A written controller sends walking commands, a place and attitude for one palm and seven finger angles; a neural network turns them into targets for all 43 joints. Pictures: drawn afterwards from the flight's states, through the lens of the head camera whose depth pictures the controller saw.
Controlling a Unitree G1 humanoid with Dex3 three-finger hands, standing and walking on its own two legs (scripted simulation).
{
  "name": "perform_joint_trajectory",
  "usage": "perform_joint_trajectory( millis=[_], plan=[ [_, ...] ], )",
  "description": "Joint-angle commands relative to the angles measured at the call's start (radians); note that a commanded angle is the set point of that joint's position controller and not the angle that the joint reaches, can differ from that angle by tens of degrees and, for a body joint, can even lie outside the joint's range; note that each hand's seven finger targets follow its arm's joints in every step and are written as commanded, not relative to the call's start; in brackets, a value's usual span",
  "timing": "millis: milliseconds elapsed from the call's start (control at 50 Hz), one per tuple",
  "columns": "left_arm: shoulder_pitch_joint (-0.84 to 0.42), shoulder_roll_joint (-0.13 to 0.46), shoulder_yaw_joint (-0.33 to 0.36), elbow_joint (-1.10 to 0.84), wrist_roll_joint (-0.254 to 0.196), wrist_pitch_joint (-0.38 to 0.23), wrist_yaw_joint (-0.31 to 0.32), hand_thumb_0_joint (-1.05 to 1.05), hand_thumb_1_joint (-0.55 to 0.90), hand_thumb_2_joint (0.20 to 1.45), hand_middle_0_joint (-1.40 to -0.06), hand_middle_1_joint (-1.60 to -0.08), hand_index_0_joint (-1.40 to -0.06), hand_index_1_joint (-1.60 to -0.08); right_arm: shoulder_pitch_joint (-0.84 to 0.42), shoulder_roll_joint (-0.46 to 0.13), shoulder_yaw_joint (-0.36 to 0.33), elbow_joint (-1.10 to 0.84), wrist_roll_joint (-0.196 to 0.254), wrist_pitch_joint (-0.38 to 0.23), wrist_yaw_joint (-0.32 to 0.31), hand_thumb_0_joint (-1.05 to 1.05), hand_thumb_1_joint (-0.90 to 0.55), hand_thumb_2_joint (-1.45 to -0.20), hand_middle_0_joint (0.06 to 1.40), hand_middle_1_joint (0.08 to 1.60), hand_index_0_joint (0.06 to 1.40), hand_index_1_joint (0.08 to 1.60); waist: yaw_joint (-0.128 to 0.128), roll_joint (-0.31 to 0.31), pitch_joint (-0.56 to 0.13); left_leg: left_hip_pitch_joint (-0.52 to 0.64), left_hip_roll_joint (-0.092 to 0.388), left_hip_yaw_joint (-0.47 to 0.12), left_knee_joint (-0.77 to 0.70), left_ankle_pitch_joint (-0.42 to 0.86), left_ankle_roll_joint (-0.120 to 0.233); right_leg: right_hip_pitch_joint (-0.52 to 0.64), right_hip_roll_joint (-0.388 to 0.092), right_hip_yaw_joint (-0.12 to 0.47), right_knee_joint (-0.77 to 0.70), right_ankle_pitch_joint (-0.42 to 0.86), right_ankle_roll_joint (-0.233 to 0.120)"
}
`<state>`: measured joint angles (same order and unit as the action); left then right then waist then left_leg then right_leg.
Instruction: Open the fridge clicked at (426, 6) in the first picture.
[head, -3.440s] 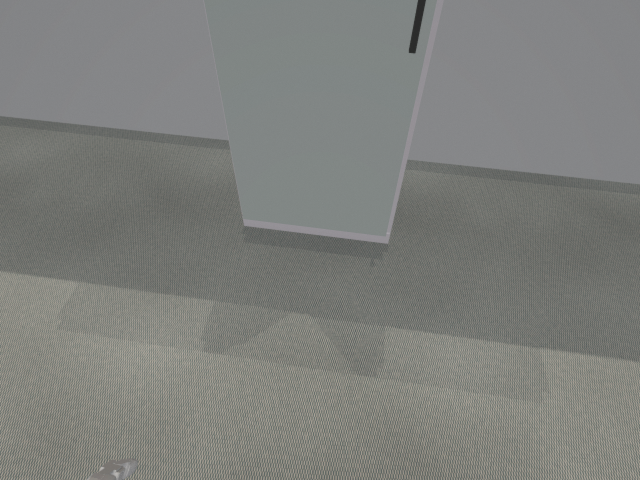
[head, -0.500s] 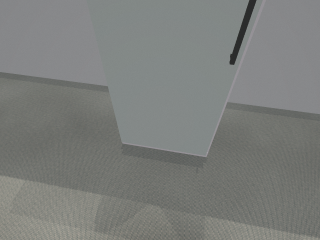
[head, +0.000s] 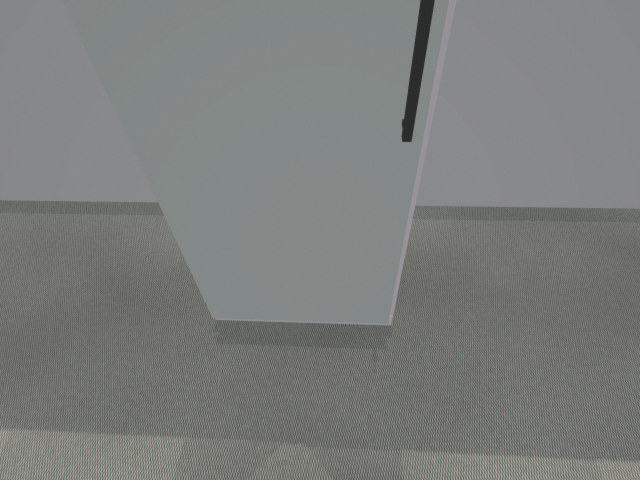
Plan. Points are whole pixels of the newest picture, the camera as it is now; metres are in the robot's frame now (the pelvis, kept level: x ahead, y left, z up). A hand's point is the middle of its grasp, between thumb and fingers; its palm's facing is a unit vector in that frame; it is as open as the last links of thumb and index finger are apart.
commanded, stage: take the last steps up to it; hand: right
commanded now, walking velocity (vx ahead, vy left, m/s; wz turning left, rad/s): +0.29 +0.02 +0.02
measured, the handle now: (423, 9) +0.68 -0.14 +0.28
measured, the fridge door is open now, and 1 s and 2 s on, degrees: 0 0 0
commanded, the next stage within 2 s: come to a stop and stand still in 0.44 s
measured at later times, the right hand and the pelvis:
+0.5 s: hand (428, 429) +0.24 -0.15 -0.16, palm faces +0.05 +0.98 -0.21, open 7.2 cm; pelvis +0.16 +0.03 +0.00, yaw -1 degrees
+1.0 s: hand (437, 426) +0.24 -0.16 -0.17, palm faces +0.04 +0.96 -0.27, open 7.4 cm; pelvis +0.20 +0.04 +0.00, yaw +1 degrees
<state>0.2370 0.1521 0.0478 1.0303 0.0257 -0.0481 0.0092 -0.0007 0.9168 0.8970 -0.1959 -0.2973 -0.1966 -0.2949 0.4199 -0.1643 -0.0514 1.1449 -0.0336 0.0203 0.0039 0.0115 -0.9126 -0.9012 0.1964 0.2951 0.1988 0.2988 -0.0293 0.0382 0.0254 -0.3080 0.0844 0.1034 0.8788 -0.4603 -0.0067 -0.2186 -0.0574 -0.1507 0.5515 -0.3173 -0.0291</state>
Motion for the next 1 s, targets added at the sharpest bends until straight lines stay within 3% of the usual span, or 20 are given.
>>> perform_joint_trajectory(
  millis=[0, 60, 200, 240, 260, 280, 300, 320, 360, 380, 440, 520, 580, 620, 640, 660, 740, 860, 920, 980],
  plan=[
    [0.157, 0.123, 0.015, 0.021, -0.001, -0.013, 0.02, 0.0, 0.9, 0.9, -0.2, -0.3, -0.2, -0.3, -0.141, -0.039, -0.008, -0.117, 0.002, -0.051, 0.015, 0.0, -0.9, -0.9, 0.2, 0.3, 0.2, 0.3, 0.063, -0.142, 0.113, -0.342, 0.059, -0.058, 0.192, 0.122, 0.0, 0.124, -0.269, 0.294, -0.394, 0.034, -0.128],
    [0.156, 0.118, 0.011, 0.033, -0.007, -0.027, 0.023, 0.0, 0.9, 0.9, -0.2, -0.3, -0.2, -0.3, -0.126, -0.027, -0.006, -0.111, 0.006, -0.039, 0.017, 0.0, -0.9, -0.9, 0.2, 0.3, 0.2, 0.3, 0.039, -0.146, 0.078, -0.283, 0.056, -0.039, 0.091, 0.188, -0.017, 0.128, -0.23, 0.187, -0.386, 0.209, -0.132],
    [0.185, 0.136, 0.024, 0.074, 0.004, -0.015, 0.018, 0.0, 0.9, 0.9, -0.2, -0.3, -0.2, -0.3, -0.251, -0.03, -0.01, -0.163, 0.01, -0.04, 0.016, 0.0, -0.9, -0.9, 0.2, 0.3, 0.2, 0.3, 0.049, -0.153, 0.123, -0.16, 0.01, 0.014, -0.188, 0.231, -0.004, 0.1, -0.229, 0.147, -0.328, 0.261, -0.126],
    [0.184, 0.129, 0.024, 0.081, 0.006, -0.009, 0.017, 0.0, 0.9, 0.9, -0.2, -0.3, -0.2, -0.3, -0.23, -0.046, -0.017, -0.162, 0.008, -0.047, 0.014, 0.0, -0.9, -0.9, 0.2, 0.3, 0.2, 0.3, 0.032, -0.131, 0.111, -0.047, -0.018, 0.033, -0.266, 0.244, 0.009, 0.069, -0.22, 0.141, -0.253, 0.27, -0.106],
    [0.18, 0.127, 0.021, 0.082, 0.004, -0.007, 0.018, 0.0, 0.9, 0.9, -0.2, -0.3, -0.2, -0.3, -0.16, -0.053, -0.023, -0.139, 0.006, -0.054, 0.012, 0.0, -0.9, -0.9, 0.2, 0.3, 0.2, 0.3, -0.003, -0.105, 0.069, 0.069, -0.048, 0.056, -0.329, 0.272, 0.018, 0.052, -0.19, 0.111, -0.156, 0.318, -0.085],
    [0.18, 0.113, 0.019, 0.084, -0.003, -0.01, 0.014, 0.0, 0.9, 0.9, -0.2, -0.3, -0.2, -0.3, -0.046, -0.095, -0.033, -0.103, 0.002, -0.064, 0.008, 0.0, -0.9, -0.9, 0.2, 0.3, 0.2, 0.3, -0.057, -0.053, 0.01, 0.244, -0.026, 0.012, -0.377, 0.297, 0.037, -0.009, -0.137, 0.065, 0.022, 0.339, -0.052],
    [0.207, 0.061, 0.009, 0.069, -0.015, -0.015, 0.006, 0.0, 0.9, 0.9, -0.2, -0.3, -0.2, -0.3, 0.074, -0.185, -0.053, -0.07, -0.003, -0.079, -0.004, 0.0, -0.9, -0.9, 0.2, 0.3, 0.2, 0.3, -0.092, 0.154, -0.095, 0.456, 0.19, -0.257, -0.442, 0.322, 0.116, -0.198, -0.039, -0.014, 0.309, 0.129, -0.005],
    [0.191, 0.05, 0.004, 0.028, -0.02, -0.012, 0.006, 0.0, 0.9, 0.9, -0.2, -0.3, -0.2, -0.3, 0.153, -0.255, -0.062, -0.06, 0.014, -0.079, -0.009, 0.0, -0.9, -0.9, 0.2, 0.3, 0.2, 0.3, -0.094, 0.254, -0.146, 0.507, 0.369, -0.53, -0.576, 0.417, 0.22, -0.336, 0.043, 0.024, 0.574, -0.283, 0.012],
    [0.101, 0.055, 0.015, 0.015, -0.014, 0.003, 0.003, 0.0, 0.9, 0.9, -0.2, -0.3, -0.2, -0.3, -0.008, -0.205, -0.051, -0.097, 0.017, -0.071, -0.023, 0.0, -0.9, -0.9, 0.2, 0.3, 0.2, 0.3, -0.062, 0.157, -0.035, 0.28, 0.349, -0.491, -0.646, 0.172, 0.241, -0.38, -0.041, 0.134, 0.726, -0.196, 0.006],
    [0.085, 0.058, 0.014, 0.013, -0.007, 0.008, 0.0, 0.0, 0.9, 0.9, -0.2, -0.3, -0.2, -0.3, -0.087, -0.158, -0.038, -0.122, 0.016, -0.07, -0.027, 0.0, -0.9, -0.9, 0.2, 0.3, 0.2, 0.3, -0.027, 0.089, 0.027, 0.167, 0.309, -0.389, -0.66, 0.143, 0.217, -0.365, -0.077, 0.151, 0.696, -0.123, 0.009],
    [0.15, 0.009, 0.006, 0.035, -0.002, 0.028, -0.005, 0.0, 0.9, 0.9, -0.2, -0.3, -0.2, -0.3, -0.165, -0.105, -0.019, -0.135, 0.003, -0.079, -0.03, 0.0, -0.9, -0.9, 0.2, 0.3, 0.2, 0.3, 0.05, 0.054, 0.026, 0.021, 0.224, -0.167, -0.656, 0.342, 0.167, -0.211, -0.077, 0.099, 0.47, -0.088, 0.04],
    [0.132, -0.007, -0.006, 0.02, -0.005, 0.023, -0.008, 0.0, 0.9, 0.9, -0.2, -0.3, -0.2, -0.3, -0.151, -0.122, -0.023, -0.127, 0.008, -0.071, -0.024, 0.0, -0.9, -0.9, 0.2, 0.3, 0.2, 0.3, 0.04, 0.076, 0.004, 0.037, 0.178, -0.121, -0.62, 0.346, 0.167, -0.122, -0.035, 0.042, 0.199, -0.024, 0.052],
    [0.145, 0.006, -0.02, 0.047, -0.01, 0.015, 0.004, 0.0, 0.9, 0.9, -0.2, -0.3, -0.2, -0.3, -0.172, -0.097, -0.006, -0.111, 0.022, -0.055, -0.03, 0.0, -0.9, -0.9, 0.2, 0.3, 0.2, 0.3, 0.062, 0.051, -0.006, 0.019, 0.106, -0.053, -0.502, 0.456, 0.096, 0.065, -0.02, 0.048, -0.08, 0.213, 0.069],
    [0.138, 0.117, -0.011, 0.043, -0.008, 0.004, 0.014, 0.0, 0.9, 0.9, -0.2, -0.3, -0.2, -0.3, -0.113, -0.049, 0.01, -0.108, 0.028, -0.039, -0.034, 0.0, -0.9, -0.9, 0.2, 0.3, 0.2, 0.3, 0.033, -0.15, -0.042, 0.027, 0.017, -0.021, -0.426, 0.276, 0.005, 0.121, -0.182, 0.201, -0.154, 0.59, 0.005],
    [0.102, 0.145, -0.01, 0.031, -0.011, 0.01, 0.019, 0.0, 0.9, 0.9, -0.2, -0.3, -0.2, -0.3, -0.09, -0.049, 0.013, -0.1, 0.024, -0.03, -0.038, 0.0, -0.9, -0.9, 0.2, 0.3, 0.2, 0.3, 0.021, -0.178, -0.019, 0.068, -0.003, -0.01, -0.405, 0.187, -0.013, 0.076, -0.242, 0.231, -0.159, 0.703, -0.04],
    [0.062, 0.144, -0.011, 0.03, -0.015, 0.012, 0.03, 0.0, 0.9, 0.9, -0.2, -0.3, -0.2, -0.3, -0.081, -0.051, 0.014, -0.084, 0.026, -0.021, -0.042, 0.0, -0.9, -0.9, 0.2, 0.3, 0.2, 0.3, 0.019, -0.266, -0.015, 0.085, -0.004, 0.002, -0.363, 0.168, -0.028, 0.072, -0.252, 0.245, -0.189, 0.818, -0.065],
    [0.047, 0.18, 0.017, 0.012, -0.013, 0.036, 0.053, 0.0, 0.9, 0.9, -0.2, -0.3, -0.2, -0.3, -0.1, -0.102, 0.0, -0.104, 0.021, 0.006, -0.041, 0.0, -0.9, -0.9, 0.2, 0.3, 0.2, 0.3, 0.043, -0.237, -0.021, -0.068, -0.014, -0.063, -0.09, -0.054, -0.02, 0.208, -0.308, 0.253, -0.175, 1.098, -0.145],
    [-0.023, 0.207, 0.054, -0.042, -0.002, 0.061, 0.048, 0.0, 0.9, 0.9, -0.2, -0.3, -0.2, -0.3, -0.137, -0.074, -0.027, -0.164, 0.014, 0.021, -0.034, 0.0, -0.9, -0.9, 0.2, 0.3, 0.2, 0.3, 0.049, -0.172, -0.114, -0.13, -0.04, -0.098, 0.057, -0.045, -0.023, 0.205, -0.297, 0.19, -0.138, 0.88, -0.155],
    [-0.079, 0.199, 0.055, -0.061, 0.002, 0.063, 0.034, 0.0, 0.9, 0.9, -0.2, -0.3, -0.2, -0.3, -0.107, -0.056, -0.023, -0.174, 0.016, 0.02, -0.032, 0.0, -0.9, -0.9, 0.2, 0.3, 0.2, 0.3, 0.028, -0.22, -0.115, -0.021, -0.035, -0.065, -0.09, 0.016, -0.013, 0.095, -0.272, 0.173, -0.162, 0.646, -0.13],
    [-0.098, 0.176, 0.053, -0.069, -0.009, 0.071, 0.019, 0.0, 0.9, 0.9, -0.2, -0.3, -0.2, -0.3, -0.024, -0.084, -0.022, -0.152, 0.007, 0.003, -0.032, 0.0, -0.9, -0.9, 0.2, 0.3, 0.2, 0.3, -0.011, -0.123, -0.101, 0.162, -0.029, -0.043, -0.428, 0.281, -0.018, -0.043, -0.178, 0.131, -0.062, 0.285, -0.045]
  ],
)
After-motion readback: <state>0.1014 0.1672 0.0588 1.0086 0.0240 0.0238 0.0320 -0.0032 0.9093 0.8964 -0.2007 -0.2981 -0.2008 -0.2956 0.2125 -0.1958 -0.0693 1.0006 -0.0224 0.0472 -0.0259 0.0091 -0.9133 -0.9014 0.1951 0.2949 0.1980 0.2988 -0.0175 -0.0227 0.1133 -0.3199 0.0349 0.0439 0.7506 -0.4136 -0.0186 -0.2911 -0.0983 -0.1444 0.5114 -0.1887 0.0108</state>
